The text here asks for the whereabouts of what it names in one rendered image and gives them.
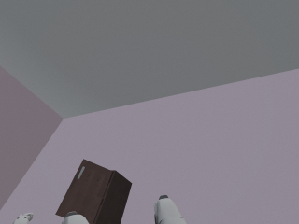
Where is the robot thigh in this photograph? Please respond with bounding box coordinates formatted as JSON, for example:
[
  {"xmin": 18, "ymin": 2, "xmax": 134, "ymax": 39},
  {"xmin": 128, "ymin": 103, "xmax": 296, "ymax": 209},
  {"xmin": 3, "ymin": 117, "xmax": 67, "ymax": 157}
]
[
  {"xmin": 154, "ymin": 198, "xmax": 188, "ymax": 224},
  {"xmin": 63, "ymin": 214, "xmax": 89, "ymax": 224}
]

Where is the robot left thigh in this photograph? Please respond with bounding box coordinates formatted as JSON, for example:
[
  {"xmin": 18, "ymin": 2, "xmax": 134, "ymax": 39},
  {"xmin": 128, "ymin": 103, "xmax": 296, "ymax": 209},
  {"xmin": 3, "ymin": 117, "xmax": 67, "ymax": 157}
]
[{"xmin": 63, "ymin": 214, "xmax": 89, "ymax": 224}]

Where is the left robot hand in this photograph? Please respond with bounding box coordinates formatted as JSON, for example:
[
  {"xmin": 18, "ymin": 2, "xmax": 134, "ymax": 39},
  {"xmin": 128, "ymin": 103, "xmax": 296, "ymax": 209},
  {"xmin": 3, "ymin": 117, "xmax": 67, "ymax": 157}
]
[{"xmin": 12, "ymin": 213, "xmax": 34, "ymax": 224}]

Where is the cupboard door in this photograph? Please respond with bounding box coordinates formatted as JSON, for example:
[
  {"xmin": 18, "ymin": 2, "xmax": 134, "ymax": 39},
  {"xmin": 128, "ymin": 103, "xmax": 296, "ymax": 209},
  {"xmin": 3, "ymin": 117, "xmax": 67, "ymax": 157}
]
[{"xmin": 55, "ymin": 159, "xmax": 112, "ymax": 224}]

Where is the robot right thigh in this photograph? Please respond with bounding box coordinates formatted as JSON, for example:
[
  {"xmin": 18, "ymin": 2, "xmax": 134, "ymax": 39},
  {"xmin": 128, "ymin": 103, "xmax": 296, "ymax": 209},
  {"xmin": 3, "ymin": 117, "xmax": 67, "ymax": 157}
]
[{"xmin": 154, "ymin": 198, "xmax": 188, "ymax": 224}]

